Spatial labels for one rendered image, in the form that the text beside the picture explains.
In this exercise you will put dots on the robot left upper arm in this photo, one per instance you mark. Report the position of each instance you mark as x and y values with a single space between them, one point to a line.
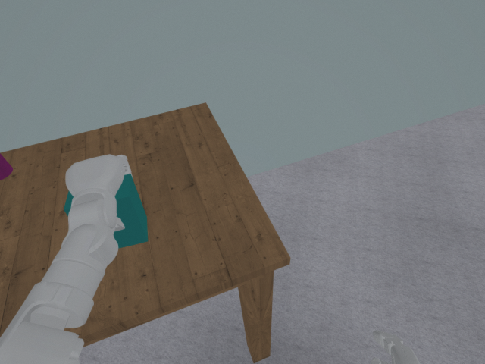
38 344

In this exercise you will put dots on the sponge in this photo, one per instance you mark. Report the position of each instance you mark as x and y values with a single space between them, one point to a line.
130 211

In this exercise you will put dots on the table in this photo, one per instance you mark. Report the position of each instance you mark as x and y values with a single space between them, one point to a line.
207 230

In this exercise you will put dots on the left robot hand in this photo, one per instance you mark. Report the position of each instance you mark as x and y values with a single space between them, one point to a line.
104 172

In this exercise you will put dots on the right robot hand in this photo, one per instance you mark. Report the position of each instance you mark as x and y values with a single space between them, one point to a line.
400 354

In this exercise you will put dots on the left robot forearm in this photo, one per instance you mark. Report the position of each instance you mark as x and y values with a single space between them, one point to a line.
63 298

